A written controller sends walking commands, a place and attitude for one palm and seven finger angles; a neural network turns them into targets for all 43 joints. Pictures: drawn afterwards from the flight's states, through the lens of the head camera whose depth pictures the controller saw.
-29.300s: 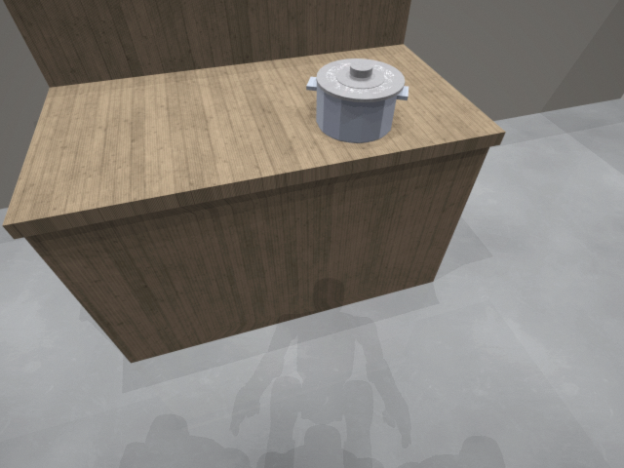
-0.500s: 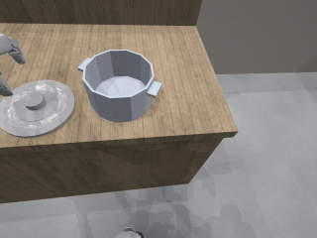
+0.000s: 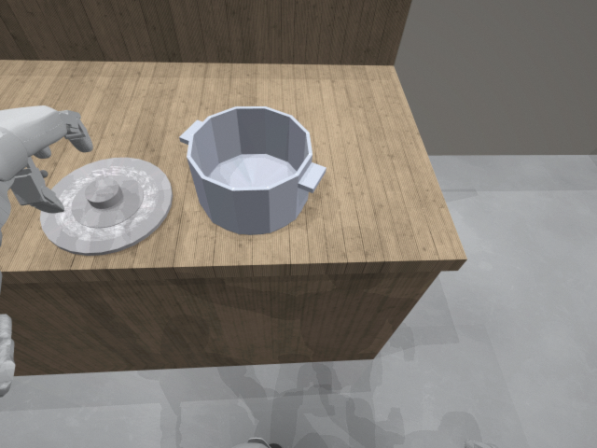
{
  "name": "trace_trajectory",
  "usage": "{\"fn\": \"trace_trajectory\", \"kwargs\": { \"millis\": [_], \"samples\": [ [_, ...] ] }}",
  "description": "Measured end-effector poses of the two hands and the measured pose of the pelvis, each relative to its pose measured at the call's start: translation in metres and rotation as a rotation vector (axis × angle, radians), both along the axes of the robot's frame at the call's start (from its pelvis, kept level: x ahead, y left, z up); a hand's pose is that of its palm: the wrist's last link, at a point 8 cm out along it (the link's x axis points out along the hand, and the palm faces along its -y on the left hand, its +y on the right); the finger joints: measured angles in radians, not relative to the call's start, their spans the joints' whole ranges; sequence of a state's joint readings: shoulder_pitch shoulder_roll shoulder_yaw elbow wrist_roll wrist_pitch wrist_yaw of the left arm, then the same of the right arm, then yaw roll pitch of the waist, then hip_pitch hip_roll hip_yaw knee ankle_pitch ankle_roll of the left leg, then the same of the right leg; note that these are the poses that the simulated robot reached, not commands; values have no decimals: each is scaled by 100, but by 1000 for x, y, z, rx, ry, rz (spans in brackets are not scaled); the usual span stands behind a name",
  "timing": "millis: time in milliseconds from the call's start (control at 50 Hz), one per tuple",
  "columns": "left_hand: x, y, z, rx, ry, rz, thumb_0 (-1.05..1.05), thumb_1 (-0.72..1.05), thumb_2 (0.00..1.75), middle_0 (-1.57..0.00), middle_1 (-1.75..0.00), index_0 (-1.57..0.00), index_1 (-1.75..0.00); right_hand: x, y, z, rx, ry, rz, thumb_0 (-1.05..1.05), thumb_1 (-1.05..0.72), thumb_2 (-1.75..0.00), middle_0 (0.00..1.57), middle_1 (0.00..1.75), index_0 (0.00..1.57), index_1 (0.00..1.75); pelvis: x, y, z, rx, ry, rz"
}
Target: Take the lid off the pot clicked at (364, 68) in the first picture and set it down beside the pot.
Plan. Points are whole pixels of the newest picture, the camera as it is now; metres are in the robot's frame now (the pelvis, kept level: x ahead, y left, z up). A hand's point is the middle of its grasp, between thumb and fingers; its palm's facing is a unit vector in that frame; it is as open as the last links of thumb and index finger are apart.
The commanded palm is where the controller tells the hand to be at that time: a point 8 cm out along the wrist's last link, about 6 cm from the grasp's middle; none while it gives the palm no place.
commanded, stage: draw the hand back to the body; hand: left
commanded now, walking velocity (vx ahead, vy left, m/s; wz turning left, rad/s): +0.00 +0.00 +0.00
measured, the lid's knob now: (103, 193) +0.51 +0.33 -0.01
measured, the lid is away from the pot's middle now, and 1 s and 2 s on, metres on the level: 0.25 0.25 0.25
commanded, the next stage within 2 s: step back with the hand held close in 1.78 s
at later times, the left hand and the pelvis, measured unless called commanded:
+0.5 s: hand (89, 158) +0.40 +0.24 +0.18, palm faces +0.41 -0.87 -0.27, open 10.0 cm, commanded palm +0.34 +0.28 +0.20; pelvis +0.02 -0.04 +0.02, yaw -2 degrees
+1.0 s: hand (127, 215) +0.32 +0.19 +0.17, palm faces +0.46 -0.84 -0.31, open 7.8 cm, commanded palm +0.26 +0.22 +0.19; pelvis +0.04 -0.10 +0.02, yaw +0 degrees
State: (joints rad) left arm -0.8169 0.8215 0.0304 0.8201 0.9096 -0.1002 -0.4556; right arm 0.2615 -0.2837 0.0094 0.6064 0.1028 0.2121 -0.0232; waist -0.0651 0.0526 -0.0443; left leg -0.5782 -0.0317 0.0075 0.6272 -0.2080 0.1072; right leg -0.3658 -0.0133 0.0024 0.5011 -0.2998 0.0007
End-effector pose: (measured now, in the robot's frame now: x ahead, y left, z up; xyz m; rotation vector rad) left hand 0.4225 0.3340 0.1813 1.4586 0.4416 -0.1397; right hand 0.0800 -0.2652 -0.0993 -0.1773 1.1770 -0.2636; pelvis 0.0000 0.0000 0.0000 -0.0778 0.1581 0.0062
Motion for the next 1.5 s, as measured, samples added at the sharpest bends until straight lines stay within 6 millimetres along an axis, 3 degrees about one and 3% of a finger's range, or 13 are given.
{"fn": "trace_trajectory", "kwargs": {
  "millis": [20,100,160,280,380,580,820,1140,1500],
  "samples": [
    [-3,0,-1,2,1,-1,0,-1,67,-38,-84,-37,-84,5,2,1,4,-12,9,1,-90,-90,20,30,21,30,-1,0,0,1,-4,2],
    [-15,-13,1,-556,-343,59,0,-2,67,-38,-84,-37,-84,21,14,9,0,-107,82,1,-90,-90,20,30,20,30,-4,-1,5,12,-63,-6],
    [-21,-24,-4,-845,-534,134,0,-2,67,-38,-84,-37,-84,32,21,17,2,-170,119,1,-90,-90,20,30,21,30,-1,-5,8,24,-86,-19],
    [-27,-37,-1,-1075,-741,233,0,2,68,-37,-81,-36,-81,47,14,36,-12,-300,132,1,-90,-90,20,30,21,30,6,-15,13,29,-123,-33],
    [-41,-39,7,-1085,-814,259,0,10,70,-35,-76,-34,-77,50,-6,37,-13,-337,110,1,-90,-90,20,30,21,30,15,-24,15,37,-141,-47],
    [-81,-56,5,-1038,-843,313,0,31,75,-31,-64,-30,-64,53,-47,26,-15,-298,100,1,-90,-90,20,30,21,30,24,-52,16,55,-167,-31],
    [-118,-93,6,-1011,-856,332,1,58,82,-27,-48,-26,-48,89,-70,22,30,-376,121,1,-90,-90,20,30,20,30,30,-87,16,69,-194,-17],
    [-162,-125,5,-999,-868,288,1,86,89,-22,-32,-21,-32,133,-79,33,43,-478,170,1,-90,-90,20,30,20,30,40,-106,15,83,-209,-9],
    [-212,-136,0,-989,-798,232,1,89,90,-21,-30,-21,-30,136,-51,38,57,-505,187,1,-90,-90,20,30,20,30,40,-89,16,77,-220,-13]
  ]
}}
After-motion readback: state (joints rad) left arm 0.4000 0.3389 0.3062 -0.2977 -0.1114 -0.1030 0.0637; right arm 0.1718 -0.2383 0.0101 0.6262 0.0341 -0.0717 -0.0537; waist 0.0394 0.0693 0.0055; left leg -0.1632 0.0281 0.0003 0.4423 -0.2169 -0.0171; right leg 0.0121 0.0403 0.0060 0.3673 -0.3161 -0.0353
